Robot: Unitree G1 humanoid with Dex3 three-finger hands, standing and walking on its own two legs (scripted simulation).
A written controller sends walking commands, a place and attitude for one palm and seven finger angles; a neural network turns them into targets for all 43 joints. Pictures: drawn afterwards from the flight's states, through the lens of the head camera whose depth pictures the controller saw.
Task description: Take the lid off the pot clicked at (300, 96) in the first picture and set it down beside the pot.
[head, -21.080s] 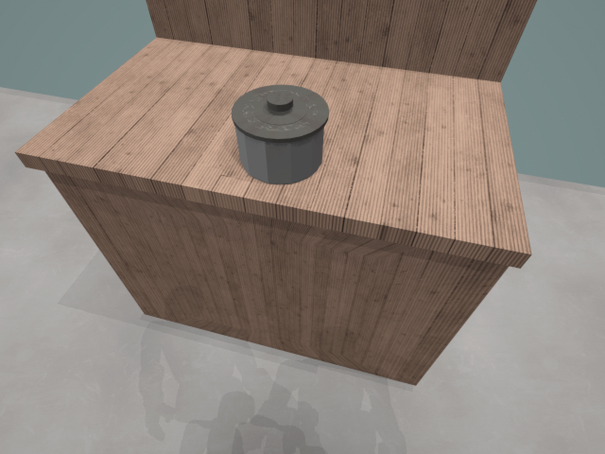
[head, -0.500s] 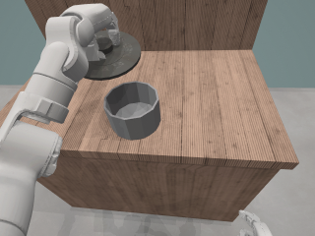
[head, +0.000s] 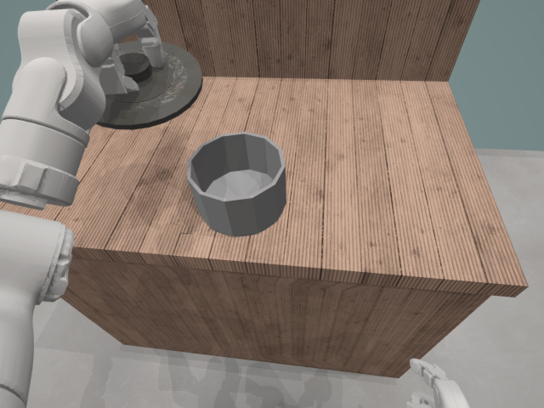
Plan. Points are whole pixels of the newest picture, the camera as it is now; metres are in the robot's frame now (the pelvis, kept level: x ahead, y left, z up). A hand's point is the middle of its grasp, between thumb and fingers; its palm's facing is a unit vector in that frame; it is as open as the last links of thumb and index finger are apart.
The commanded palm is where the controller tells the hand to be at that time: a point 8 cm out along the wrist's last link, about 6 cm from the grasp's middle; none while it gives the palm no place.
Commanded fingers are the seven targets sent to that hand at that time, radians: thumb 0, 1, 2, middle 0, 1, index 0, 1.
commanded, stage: move the lid sideways beside the pot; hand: left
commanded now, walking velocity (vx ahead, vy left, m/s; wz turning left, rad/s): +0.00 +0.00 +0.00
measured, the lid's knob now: (133, 67) +0.49 +0.19 +0.26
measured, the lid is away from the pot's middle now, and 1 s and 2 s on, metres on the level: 0.12 0.24 0.24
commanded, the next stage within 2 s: lower the lid onto the table in 1.14 s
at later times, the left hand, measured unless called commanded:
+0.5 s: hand (72, 66) +0.46 +0.25 +0.28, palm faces -0.14 -0.01 -0.99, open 7.7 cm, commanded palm +0.43 +0.25 +0.35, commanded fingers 0.00 0.59 1.09 -0.92 -0.98 -0.88 -0.93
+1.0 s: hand (31, 72) +0.45 +0.30 +0.28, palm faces -0.18 -0.02 -0.98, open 7.7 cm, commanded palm +0.44 +0.30 +0.35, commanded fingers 0.00 0.59 1.09 -0.92 -0.98 -0.88 -0.93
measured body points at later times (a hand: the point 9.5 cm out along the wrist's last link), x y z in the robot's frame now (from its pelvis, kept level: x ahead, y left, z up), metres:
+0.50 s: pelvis +0.00 +0.01 +0.00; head +0.04 -0.01 +0.45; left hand +0.46 +0.24 +0.34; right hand +0.12 -0.25 -0.12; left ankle +0.03 +0.08 -0.74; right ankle -0.02 -0.13 -0.74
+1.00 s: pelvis +0.00 +0.01 +0.00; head +0.05 -0.01 +0.45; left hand +0.46 +0.30 +0.33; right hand +0.10 -0.26 -0.12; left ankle +0.03 +0.08 -0.74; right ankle -0.02 -0.13 -0.74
